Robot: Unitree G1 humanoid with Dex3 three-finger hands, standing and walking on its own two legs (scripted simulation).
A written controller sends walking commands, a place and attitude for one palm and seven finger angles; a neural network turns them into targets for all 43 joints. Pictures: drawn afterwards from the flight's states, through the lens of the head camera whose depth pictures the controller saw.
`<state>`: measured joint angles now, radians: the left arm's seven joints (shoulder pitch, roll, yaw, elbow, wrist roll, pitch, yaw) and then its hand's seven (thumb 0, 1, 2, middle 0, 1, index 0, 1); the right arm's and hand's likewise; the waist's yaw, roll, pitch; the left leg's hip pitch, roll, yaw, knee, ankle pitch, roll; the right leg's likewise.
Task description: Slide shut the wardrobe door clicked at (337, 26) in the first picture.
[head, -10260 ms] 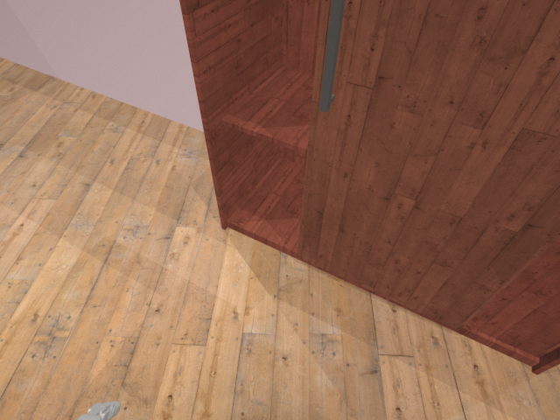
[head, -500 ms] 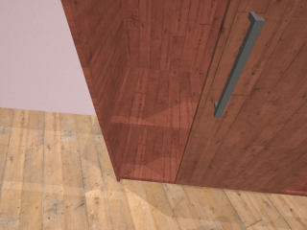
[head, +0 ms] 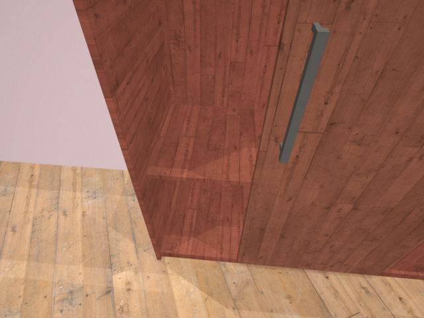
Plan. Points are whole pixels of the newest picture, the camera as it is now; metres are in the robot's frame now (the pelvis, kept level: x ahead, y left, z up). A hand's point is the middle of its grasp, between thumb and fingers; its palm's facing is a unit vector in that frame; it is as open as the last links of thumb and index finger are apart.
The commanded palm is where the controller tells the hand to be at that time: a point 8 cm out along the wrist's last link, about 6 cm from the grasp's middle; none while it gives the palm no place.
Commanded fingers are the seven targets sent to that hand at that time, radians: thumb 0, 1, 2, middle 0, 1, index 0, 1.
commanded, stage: come to a stop and stand still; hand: right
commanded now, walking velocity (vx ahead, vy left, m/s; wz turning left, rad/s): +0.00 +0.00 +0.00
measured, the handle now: (297, 103) +0.50 -0.15 +0.18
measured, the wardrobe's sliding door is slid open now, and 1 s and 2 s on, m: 0.37 0.37 0.37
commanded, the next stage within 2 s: look again from close up in 0.44 s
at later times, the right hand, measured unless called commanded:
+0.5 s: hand out of the picture -0.04 -0.20 -0.17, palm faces +0.02 +0.98 -0.19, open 7.4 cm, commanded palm none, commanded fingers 0.00 -0.90 -0.90 0.20 0.30 0.20 0.30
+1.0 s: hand out of the picture -0.02 -0.19 -0.17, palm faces +0.03 +0.98 -0.18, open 7.4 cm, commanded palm none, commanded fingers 0.00 -0.90 -0.90 0.20 0.30 0.20 0.30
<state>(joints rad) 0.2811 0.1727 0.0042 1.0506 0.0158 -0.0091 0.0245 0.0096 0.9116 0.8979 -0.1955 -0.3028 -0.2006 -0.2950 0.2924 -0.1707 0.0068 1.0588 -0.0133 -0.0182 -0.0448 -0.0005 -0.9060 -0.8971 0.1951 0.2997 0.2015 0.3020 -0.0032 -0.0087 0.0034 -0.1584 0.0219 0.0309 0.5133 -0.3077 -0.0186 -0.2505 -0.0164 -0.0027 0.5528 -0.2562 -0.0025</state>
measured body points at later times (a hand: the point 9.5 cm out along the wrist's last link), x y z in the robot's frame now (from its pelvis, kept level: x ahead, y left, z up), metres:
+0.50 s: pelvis -0.01 -0.03 +0.00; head +0.00 -0.04 +0.45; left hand +0.00 +0.20 -0.15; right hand -0.04 -0.25 -0.16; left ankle -0.02 +0.13 -0.73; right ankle +0.03 -0.12 -0.73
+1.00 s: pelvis +0.00 -0.02 +0.01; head +0.00 -0.03 +0.46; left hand +0.00 +0.20 -0.15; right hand -0.03 -0.24 -0.16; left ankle -0.02 +0.13 -0.73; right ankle +0.03 -0.12 -0.73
